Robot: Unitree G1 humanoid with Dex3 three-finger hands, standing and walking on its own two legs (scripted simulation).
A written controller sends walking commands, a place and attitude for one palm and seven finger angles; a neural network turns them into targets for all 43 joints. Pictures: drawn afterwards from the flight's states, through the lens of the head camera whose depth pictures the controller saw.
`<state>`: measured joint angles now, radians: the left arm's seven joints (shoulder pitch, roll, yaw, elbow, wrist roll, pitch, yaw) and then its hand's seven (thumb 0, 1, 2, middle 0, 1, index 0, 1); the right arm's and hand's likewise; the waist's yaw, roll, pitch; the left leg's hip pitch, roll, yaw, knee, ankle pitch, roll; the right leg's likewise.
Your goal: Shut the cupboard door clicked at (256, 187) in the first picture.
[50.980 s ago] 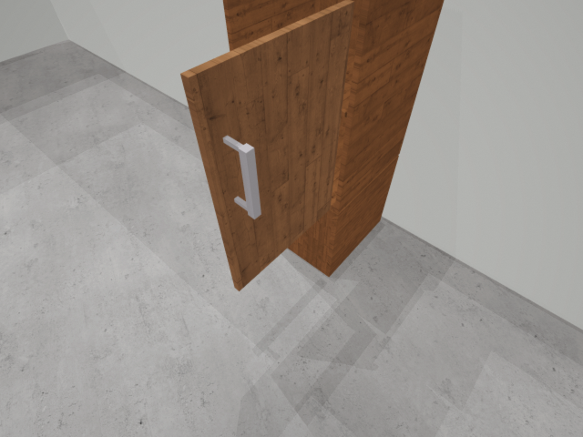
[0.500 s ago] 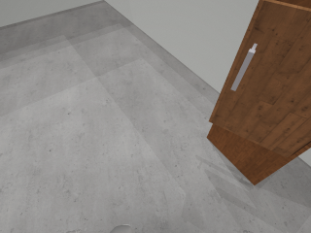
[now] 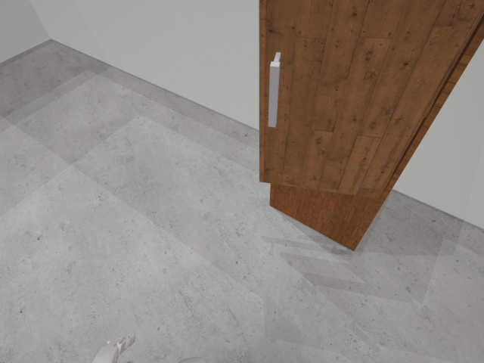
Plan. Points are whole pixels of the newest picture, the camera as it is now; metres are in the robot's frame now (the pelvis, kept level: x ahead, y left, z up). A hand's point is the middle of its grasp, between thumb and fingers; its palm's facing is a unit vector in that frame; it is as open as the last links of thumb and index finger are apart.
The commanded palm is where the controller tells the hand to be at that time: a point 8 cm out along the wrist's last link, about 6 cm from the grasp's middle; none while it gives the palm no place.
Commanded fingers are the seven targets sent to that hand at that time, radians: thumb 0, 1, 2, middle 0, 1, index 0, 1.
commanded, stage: turn to face it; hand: left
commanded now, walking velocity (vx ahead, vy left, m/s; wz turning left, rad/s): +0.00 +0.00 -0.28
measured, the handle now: (274, 91) +0.67 -0.05 +0.06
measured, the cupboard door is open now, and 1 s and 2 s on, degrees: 23 23 23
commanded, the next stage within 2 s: take the last steps up to it in 0.20 s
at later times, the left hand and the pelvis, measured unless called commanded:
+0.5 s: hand out of the picture +0.12 +0.20 -0.16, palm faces -0.14 -0.98 -0.16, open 7.4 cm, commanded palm none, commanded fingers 0.00 0.90 0.90 -0.20 -0.30 -0.20 -0.30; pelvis +0.03 +0.01 +0.02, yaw -10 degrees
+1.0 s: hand (201, 340) +0.19 +0.11 -0.19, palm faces -0.19 -0.97 -0.12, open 7.3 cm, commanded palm none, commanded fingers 0.00 0.90 0.90 -0.20 -0.30 -0.20 -0.30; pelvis +0.14 -0.06 +0.00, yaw -12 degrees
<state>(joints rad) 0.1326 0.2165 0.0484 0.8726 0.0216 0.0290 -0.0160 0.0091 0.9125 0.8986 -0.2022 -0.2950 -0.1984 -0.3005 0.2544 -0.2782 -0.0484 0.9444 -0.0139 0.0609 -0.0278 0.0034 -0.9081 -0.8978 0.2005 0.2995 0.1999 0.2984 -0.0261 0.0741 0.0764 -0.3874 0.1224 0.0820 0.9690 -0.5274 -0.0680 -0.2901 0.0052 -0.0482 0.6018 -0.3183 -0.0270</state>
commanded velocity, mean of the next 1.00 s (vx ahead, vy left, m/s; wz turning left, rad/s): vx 0.15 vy -0.08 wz -0.15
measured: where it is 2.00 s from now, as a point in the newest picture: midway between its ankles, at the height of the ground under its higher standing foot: outside the picture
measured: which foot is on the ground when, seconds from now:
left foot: up 0.00-0.26, down 0.28-0.68, up 0.70-0.96, down 0.98-1.00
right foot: down 0.00-0.30, up 0.32-0.66, down 0.68-0.98, up 1.00-1.00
